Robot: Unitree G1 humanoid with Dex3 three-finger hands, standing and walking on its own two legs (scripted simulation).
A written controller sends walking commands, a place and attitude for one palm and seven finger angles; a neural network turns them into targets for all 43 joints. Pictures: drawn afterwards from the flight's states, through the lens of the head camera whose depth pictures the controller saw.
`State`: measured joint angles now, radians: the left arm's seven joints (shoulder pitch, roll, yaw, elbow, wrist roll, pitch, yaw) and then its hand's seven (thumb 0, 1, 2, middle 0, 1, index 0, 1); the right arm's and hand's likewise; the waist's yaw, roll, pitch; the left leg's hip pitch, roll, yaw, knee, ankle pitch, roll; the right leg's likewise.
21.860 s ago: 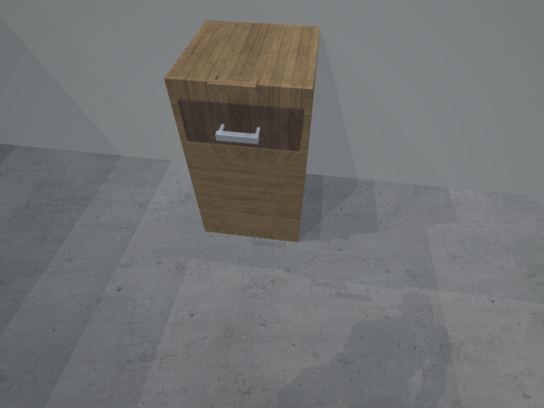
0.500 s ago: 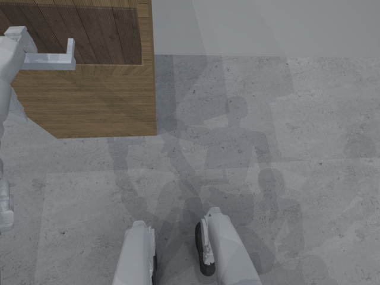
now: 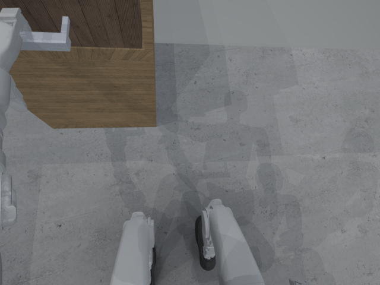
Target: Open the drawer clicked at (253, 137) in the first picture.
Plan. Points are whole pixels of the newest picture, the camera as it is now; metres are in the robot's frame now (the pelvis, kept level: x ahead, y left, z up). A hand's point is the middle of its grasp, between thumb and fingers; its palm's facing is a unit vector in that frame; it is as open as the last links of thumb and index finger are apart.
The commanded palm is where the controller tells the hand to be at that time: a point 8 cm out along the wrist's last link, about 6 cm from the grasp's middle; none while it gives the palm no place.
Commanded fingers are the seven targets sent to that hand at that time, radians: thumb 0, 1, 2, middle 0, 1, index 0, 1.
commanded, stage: lower the fingers behind the handle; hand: left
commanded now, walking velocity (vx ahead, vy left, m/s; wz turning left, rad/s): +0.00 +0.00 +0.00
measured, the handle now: (30, 31) +0.59 +0.28 +0.02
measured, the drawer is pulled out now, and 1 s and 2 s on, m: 0.00 0.00 0.03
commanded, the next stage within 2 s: close the thumb around the handle in 0.40 s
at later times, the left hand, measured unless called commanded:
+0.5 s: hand (9, 64) +0.53 +0.32 +0.00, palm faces -0.08 +0.01 -1.00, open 14.1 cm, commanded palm +0.53 +0.28 +0.03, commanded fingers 0.00 -0.44 0.32 -0.30 -1.21 -0.30 -1.21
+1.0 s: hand (8, 63) +0.53 +0.32 +0.00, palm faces -0.09 +0.02 -1.00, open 7.7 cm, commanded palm +0.53 +0.28 +0.03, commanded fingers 0.00 0.90 0.90 -0.40 -1.35 -0.40 -1.35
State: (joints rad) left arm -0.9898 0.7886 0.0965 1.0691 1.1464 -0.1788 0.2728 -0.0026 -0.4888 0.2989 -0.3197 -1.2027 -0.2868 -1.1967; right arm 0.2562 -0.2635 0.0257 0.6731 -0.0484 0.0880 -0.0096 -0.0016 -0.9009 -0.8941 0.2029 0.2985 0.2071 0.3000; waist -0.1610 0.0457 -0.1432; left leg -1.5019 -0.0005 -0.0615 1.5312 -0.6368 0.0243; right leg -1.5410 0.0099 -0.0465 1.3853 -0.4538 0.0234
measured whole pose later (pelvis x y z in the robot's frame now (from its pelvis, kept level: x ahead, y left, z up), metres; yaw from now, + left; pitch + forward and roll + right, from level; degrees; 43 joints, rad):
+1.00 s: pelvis +0.00 +0.00 +0.00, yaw +0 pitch +35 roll -5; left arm -0.98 0.80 0.10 1.03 1.13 -0.20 0.23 0.00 0.42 0.69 -0.36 -1.30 -0.34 -1.30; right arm 0.27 -0.27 0.02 0.67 -0.04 0.09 -0.02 0.00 -0.90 -0.89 0.20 0.30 0.21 0.30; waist -0.15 0.04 -0.14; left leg -1.51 0.00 -0.06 1.55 -0.65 0.02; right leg -1.56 0.01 -0.04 1.41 -0.47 0.02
